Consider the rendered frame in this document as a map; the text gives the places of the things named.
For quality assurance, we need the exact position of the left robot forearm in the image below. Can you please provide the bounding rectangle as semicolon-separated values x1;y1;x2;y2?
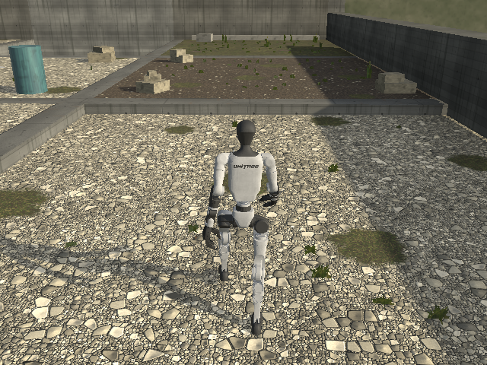
205;185;221;227

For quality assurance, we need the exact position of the right robot forearm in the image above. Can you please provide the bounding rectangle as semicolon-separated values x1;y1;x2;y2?
269;182;279;201

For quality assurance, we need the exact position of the left robot upper arm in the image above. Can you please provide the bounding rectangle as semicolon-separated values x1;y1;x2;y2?
213;153;230;197

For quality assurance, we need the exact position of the left robot hand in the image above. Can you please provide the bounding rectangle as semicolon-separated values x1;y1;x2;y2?
202;225;221;249

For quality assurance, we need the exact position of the right robot upper arm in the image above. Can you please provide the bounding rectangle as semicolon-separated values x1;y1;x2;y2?
261;153;278;192

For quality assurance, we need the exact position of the robot head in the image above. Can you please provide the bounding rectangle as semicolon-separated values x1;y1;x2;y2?
232;120;259;157

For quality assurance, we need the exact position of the right robot hand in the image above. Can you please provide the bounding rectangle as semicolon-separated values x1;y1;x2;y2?
259;194;277;207

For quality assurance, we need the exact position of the left robot foot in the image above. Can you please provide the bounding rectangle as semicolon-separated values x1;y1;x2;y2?
218;265;229;281

